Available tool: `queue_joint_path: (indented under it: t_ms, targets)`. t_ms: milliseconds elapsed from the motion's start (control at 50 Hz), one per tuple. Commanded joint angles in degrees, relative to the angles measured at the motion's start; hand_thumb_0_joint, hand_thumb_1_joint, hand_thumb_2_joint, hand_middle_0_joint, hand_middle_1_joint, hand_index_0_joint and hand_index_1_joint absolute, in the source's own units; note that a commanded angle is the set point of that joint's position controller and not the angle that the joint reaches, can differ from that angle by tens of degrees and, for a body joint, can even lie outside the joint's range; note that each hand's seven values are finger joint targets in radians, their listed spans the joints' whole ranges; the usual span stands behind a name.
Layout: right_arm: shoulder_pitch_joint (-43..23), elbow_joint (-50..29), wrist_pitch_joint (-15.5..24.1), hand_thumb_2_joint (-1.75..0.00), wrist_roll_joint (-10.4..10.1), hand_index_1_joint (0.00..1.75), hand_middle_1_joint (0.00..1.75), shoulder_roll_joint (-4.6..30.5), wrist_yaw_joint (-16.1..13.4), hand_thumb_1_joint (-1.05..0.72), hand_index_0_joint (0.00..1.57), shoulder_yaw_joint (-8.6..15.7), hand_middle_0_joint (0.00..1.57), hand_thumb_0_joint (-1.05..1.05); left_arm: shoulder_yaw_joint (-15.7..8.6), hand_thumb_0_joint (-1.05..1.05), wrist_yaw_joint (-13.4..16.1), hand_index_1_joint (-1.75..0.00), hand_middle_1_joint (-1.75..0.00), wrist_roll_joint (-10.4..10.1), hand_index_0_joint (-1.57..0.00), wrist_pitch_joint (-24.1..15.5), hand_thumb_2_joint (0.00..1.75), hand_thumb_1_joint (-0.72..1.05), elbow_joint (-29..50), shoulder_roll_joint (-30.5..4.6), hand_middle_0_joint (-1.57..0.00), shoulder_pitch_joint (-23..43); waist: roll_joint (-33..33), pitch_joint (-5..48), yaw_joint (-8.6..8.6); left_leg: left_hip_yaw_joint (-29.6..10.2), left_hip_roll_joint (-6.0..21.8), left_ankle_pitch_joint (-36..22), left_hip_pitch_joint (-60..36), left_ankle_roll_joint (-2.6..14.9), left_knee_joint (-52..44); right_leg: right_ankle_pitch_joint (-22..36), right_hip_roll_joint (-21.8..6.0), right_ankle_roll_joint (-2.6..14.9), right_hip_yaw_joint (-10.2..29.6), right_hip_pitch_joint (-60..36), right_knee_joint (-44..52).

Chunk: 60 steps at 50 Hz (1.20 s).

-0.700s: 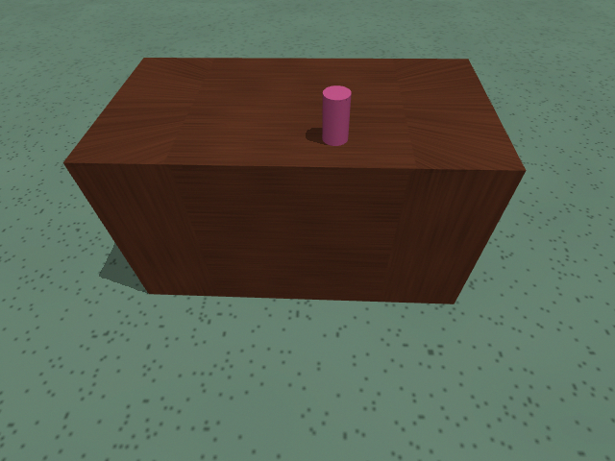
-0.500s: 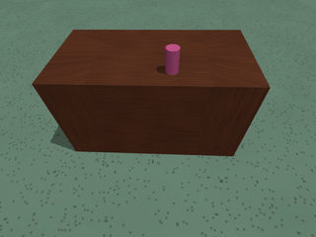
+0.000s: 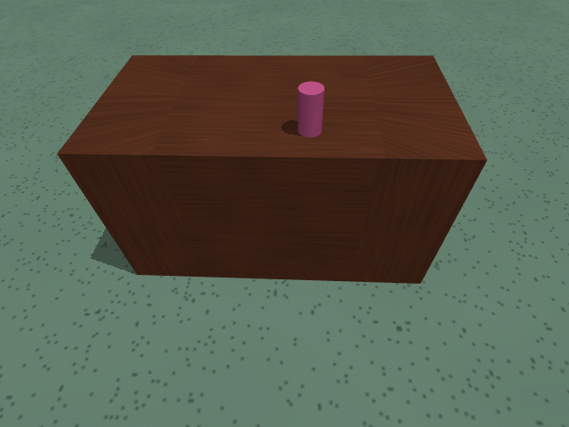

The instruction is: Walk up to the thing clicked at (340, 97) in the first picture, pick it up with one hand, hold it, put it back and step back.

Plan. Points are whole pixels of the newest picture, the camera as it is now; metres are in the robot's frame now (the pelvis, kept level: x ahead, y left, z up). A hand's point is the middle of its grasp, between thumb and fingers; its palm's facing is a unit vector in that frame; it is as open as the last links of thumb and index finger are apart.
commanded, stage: stand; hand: left
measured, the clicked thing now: (310, 110) +0.92 -0.03 -0.07
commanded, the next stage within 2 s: walk up in 0.42 s
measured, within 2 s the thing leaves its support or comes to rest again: neither
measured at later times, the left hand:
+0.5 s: hand out of the picture +0.08 +0.25 -0.16, palm faces -0.05 -0.94 -0.34, open 7.4 cm
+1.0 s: hand (208, 413) +0.19 +0.16 -0.17, palm faces -0.08 -0.95 -0.31, open 7.4 cm
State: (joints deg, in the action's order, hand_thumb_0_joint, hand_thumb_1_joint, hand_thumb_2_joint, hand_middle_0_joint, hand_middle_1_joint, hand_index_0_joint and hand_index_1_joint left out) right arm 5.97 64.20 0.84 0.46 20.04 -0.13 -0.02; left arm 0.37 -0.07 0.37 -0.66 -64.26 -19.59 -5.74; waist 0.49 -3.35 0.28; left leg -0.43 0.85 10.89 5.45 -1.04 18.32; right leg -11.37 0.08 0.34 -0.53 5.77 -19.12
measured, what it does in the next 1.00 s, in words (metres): walks ahead: right foot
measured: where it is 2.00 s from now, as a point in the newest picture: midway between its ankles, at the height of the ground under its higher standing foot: (375, 374)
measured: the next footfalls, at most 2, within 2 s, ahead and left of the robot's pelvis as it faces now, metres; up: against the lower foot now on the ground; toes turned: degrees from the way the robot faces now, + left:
right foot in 0.70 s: +0.15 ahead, -0.23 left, +0.00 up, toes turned -6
left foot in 1.02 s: +0.27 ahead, -0.01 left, +0.00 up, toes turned -1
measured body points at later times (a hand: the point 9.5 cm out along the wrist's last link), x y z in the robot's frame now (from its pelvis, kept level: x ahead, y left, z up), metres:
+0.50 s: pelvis +0.01 -0.01 +0.00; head +0.01 -0.01 +0.45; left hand +0.08 +0.30 -0.13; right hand +0.07 -0.31 -0.13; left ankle -0.01 +0.13 -0.75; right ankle -0.02 -0.12 -0.73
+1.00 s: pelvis +0.13 -0.11 -0.02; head +0.15 -0.09 +0.43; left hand +0.19 +0.21 -0.15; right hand +0.18 -0.44 -0.12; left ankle +0.21 +0.00 -0.74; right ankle +0.11 -0.22 -0.75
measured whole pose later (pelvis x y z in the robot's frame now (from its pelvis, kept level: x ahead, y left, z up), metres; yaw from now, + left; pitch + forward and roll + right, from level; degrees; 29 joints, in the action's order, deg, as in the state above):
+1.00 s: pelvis +0.13 -0.11 -0.02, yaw -5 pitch -3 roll -1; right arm 16.6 51.4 4.4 1.1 23.8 2.1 4.3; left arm -3.8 -4.5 1.8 -0.7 -49.1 -22.7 -18.5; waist -0.2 -4.8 2.6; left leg 3.1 2.8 20.4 22.7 1.4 41.2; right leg -19.7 1.1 1.9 -2.1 11.1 -33.3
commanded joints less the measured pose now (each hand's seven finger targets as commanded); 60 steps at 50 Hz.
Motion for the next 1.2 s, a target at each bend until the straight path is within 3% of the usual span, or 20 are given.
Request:
queue_joint_path:
  t_ms: [0, 380, 400, 420, 440, 460, 520, 620, 680, 700, 720, 740, 820, 920, 980, 1000, 1020, 1040, 1100, 1180]
  targets:
    - [-1.90, -3.13, 1.01, -0.90, 0.00, 0.30, 0.30, 11.59, -0.57, -0.90, 0.20, 1.97, 0.20, 0.00, -2.48, 0.00, 0.68, -0.30, -0.30, 0.02, -0.20, -1.16, 0.90, 0.90, 3.22, -12.46, -0.20, 1.78, -0.71, 4.89, 0.01, -4.62, 6.55, -9.86, -0.77, 2.12, -2.35, 10.56, -7.47, 1.36, 5.75, -0.48, 2.97]
    - [-1.05, -3.12, 0.87, -0.90, 0.06, 0.30, 0.30, 11.58, -0.53, -0.90, 0.20, 1.99, 0.20, 0.00, -2.40, 0.00, 0.82, -0.30, -0.30, -0.06, -0.20, -1.36, 0.90, 0.90, 3.42, -12.69, -0.20, 1.85, -0.70, 4.63, -0.33, -4.52, 6.60, -9.66, -0.70, 1.97, -2.51, 10.91, -7.47, 1.21, 5.76, -0.64, 3.50]
    - [5.64, -5.47, 2.26, -0.90, 1.10, 0.30, 0.30, 17.46, -0.60, -0.90, 0.20, 5.89, 0.20, 0.00, -6.82, 0.00, -1.48, -0.30, -0.30, 2.10, -0.20, -0.57, 0.90, 0.90, 8.30, -17.21, -0.20, -0.42, -3.76, 8.04, -1.99, -6.07, 6.32, 15.53, -6.05, 6.50, 0.92, -14.28, -2.63, 2.70, 4.90, 5.64, -3.03]
    - [10.48, -3.80, 2.63, -0.90, 1.50, 0.30, 0.30, 19.72, -0.75, -0.90, 0.20, 7.24, 0.20, 0.00, -6.79, 0.00, -2.45, -0.30, -0.30, 2.70, -0.20, 0.10, 0.90, 0.90, 8.84, -16.15, -0.20, 1.92, 0.33, 4.94, -4.22, -12.68, 10.92, 27.90, -10.58, 9.37, -2.73, -22.83, -1.73, 2.78, 3.72, 18.22, -9.74]
    - [12.36, -4.06, 2.99, -0.90, 1.56, 0.30, 0.30, 22.07, -1.07, -0.90, 0.20, 8.78, 0.20, 0.00, -7.02, 0.00, -3.26, -0.30, -0.30, 3.04, -0.20, 0.68, 0.90, 0.90, 11.07, -14.50, -0.20, 5.80, 6.59, 0.09, -6.44, -22.22, 19.34, 32.34, -10.38, 13.71, -8.93, -17.75, -0.79, 1.45, 2.17, 28.08, -24.02]
    - [11.29, -6.00, 3.69, -0.90, 1.68, 0.30, 0.30, 23.48, -1.31, -0.90, 0.20, 9.47, 0.20, 0.00, -7.64, 0.00, -3.47, -0.30, -0.30, 3.24, -0.20, 1.00, 0.90, 0.90, 12.99, -14.84, -0.20, 6.33, 5.24, -3.86, -5.62, -27.28, 25.19, 30.98, -6.50, 16.38, -10.50, -17.30, -3.49, 1.43, 8.97, 33.73, -32.77]
    - [5.89, -9.78, 4.87, -0.90, 1.72, 0.30, 0.30, 20.39, -1.36, -0.90, 0.20, 8.84, 0.20, 0.00, -7.80, 0.00, -4.79, -0.30, -0.30, 1.91, -0.20, 0.69, 0.90, 0.90, 13.26, -14.59, -0.20, -0.47, 3.99, -2.11, -0.49, -18.35, 21.03, 21.24, -4.91, 14.24, -8.02, -13.12, -6.57, 1.31, 11.46, 31.01, -32.41]
    - [3.80, -13.25, 4.56, -0.90, 2.84, 0.30, 0.30, 19.99, -0.07, -0.90, 0.20, 9.21, 0.20, 0.00, -8.45, 0.00, -6.55, -0.30, -0.30, 2.28, -0.20, 0.58, 0.90, 0.90, 14.54, -13.99, -0.20, -2.20, 9.67, -2.65, 0.22, -3.85, 13.82, 16.35, 9.25, 10.85, -3.27, -9.61, -4.37, 0.42, 1.25, 13.08, -19.40]
    - [3.93, -14.31, 3.51, -0.90, 2.31, 0.30, 0.30, 16.45, -0.06, -0.90, 0.20, 7.85, 0.20, 0.00, -10.14, 0.00, -5.27, -0.30, -0.30, 2.46, -0.20, -0.54, 0.90, 0.90, 10.46, -16.33, -0.20, -16.56, -2.78, 3.52, 6.93, 2.88, 8.18, 10.09, 18.16, 7.47, 21.06, -3.08, 0.68, 0.67, -4.00, -8.73, -12.31]
    - [6.16, -15.26, 3.35, -0.90, 1.84, 0.30, 0.30, 11.76, -0.30, -0.90, 0.20, 6.19, 0.20, 0.00, -11.67, 0.00, -4.28, -0.30, -0.30, 2.97, -0.20, -1.01, 0.90, 0.90, 9.93, -21.46, -0.20, -22.81, -19.73, 4.30, 9.79, 7.71, 1.65, 15.31, 27.80, 5.06, 39.89, -17.74, -4.83, 3.40, 9.04, -12.85, -3.18]
    - [4.98, -17.69, 3.26, -0.90, 0.28, 0.30, 0.30, 11.71, -0.23, -0.90, 0.20, 5.80, 0.20, 0.00, -11.84, 0.00, -4.12, -0.30, -0.30, 2.51, -0.20, -1.14, 0.90, 0.90, 12.94, -25.89, -0.20, -20.52, -25.99, 2.80, 8.36, 3.31, -3.48, 26.09, 33.29, 3.17, 48.36, -28.97, -19.18, 11.42, 37.23, -5.59, 11.26]
    - [4.15, -16.95, 3.04, -0.90, 0.91, 0.30, 0.30, 16.52, -0.43, -0.90, 0.20, 7.40, 0.20, 0.00, -11.65, 0.00, -4.07, -0.30, -0.30, 1.80, -0.20, -1.12, 0.90, 0.90, 15.51, -26.26, -0.20, -14.46, -14.32, -2.02, 5.63, -3.41, 1.09, 22.69, 30.44, 2.75, 51.04, -33.80, -22.77, 15.63, 41.09, 3.17, 11.17]
    - [13.19, -13.22, 3.52, -0.90, -0.17, 0.30, 0.30, 16.78, 0.77, -0.90, 0.20, 7.31, 0.20, 0.00, -9.49, 0.00, -3.03, -0.30, -0.30, 1.13, -0.20, -1.49, 0.90, 0.90, 18.53, -19.59, -0.20, -7.47, -9.46, -3.54, 0.20, -1.65, 5.53, 14.18, 23.08, 3.22, 40.44, -21.54, -14.13, 12.97, 20.24, 9.90, 5.27]
    - [12.48, -16.06, 4.30, -0.90, 0.61, 0.30, 0.30, 14.98, 1.90, -0.90, 0.20, 7.48, 0.20, 0.00, -8.99, 0.00, -3.42, -0.30, -0.30, 1.32, -0.20, -2.01, 0.90, 0.90, 21.19, -19.15, -0.20, -9.23, -9.11, -1.33, 1.21, 1.98, 3.39, 11.10, 15.14, 2.59, 23.88, -13.60, -13.14, 13.29, 14.58, 12.25, 2.61]
    - [25.06, -13.12, 5.70, -0.90, 1.03, 0.30, 0.30, 15.80, 0.47, -0.90, 0.20, 9.01, 0.20, 0.00, -7.57, 0.00, -3.51, -0.30, -0.30, 1.36, -0.20, -1.47, 0.90, 0.90, 23.47, -16.22, -0.20, -4.70, -0.88, 3.95, -6.81, 3.59, 0.92, 0.67, -7.93, 2.38, 11.46, -9.19, -8.11, 8.93, 6.86, 23.58, -15.74]
    - [29.42, -12.80, 6.23, -0.90, 2.06, 0.30, 0.30, 20.85, -0.41, -0.90, 0.20, 10.42, 0.20, 0.00, -6.20, 0.00, -3.51, -0.30, -0.30, 1.18, -0.20, -1.40, 0.90, 0.90, 24.01, -11.26, -0.20, -7.86, 13.83, 5.54, -8.62, -10.29, 8.21, 15.42, -14.20, 4.40, 3.27, -11.74, -0.73, 6.16, 1.51, 31.25, -34.02]
    - [26.82, -15.84, 6.78, -0.90, 2.31, 0.30, 0.30, 25.54, -0.80, -0.90, 0.20, 10.94, 0.20, 0.00, -6.25, 0.00, -3.24, -0.30, -0.30, 0.76, -0.20, -1.04, 0.90, 0.90, 24.10, -10.58, -0.20, -11.08, 16.36, 4.24, -5.86, -40.54, 23.71, 29.48, -12.13, 9.49, -6.96, -19.01, 5.01, 3.05, 5.23, 41.04, -46.36]
    - [20.55, -17.78, 6.61, -0.90, -0.10, 0.30, 0.30, 25.65, -0.66, -0.90, 0.20, 10.88, 0.20, 0.00, -7.73, 0.00, -2.63, -0.30, -0.30, 1.45, -0.20, -0.44, 0.90, 0.90, 22.49, -17.83, -0.20, -11.44, 6.00, 1.36, -3.89, -41.85, 26.65, 35.54, -4.52, 13.81, -8.24, -17.84, -0.33, 3.07, 12.28, 37.83, -47.89]
    - [14.63, -19.61, 6.79, -0.90, 0.18, 0.30, 0.30, 19.95, -0.62, -0.90, 0.20, 8.53, 0.20, 0.00, -8.35, 0.00, -3.04, -0.30, -0.30, 1.09, -0.20, -0.95, 0.90, 0.90, 19.66, -17.79, -0.20, -13.04, 4.32, -3.65, 0.13, -22.25, 19.48, 17.89, 1.85, 13.95, -4.08, -10.43, -3.73, 1.31, 10.97, 34.26, -45.52]
    - [17.22, -19.71, 7.10, -0.90, 0.52, 0.30, 0.30, 19.69, -0.13, -0.90, 0.20, 8.33, 0.20, 0.00, -7.77, 0.00, -4.25, -0.30, -0.30, 1.10, -0.20, -1.10, 0.90, 0.90, 20.48, -14.77, -0.20, -10.20, 8.14, -2.05, -1.18, -7.25, 16.12, -9.84, 2.56, 14.07, 0.11, -8.34, -5.00, -0.70, 4.26, 28.34, -35.13]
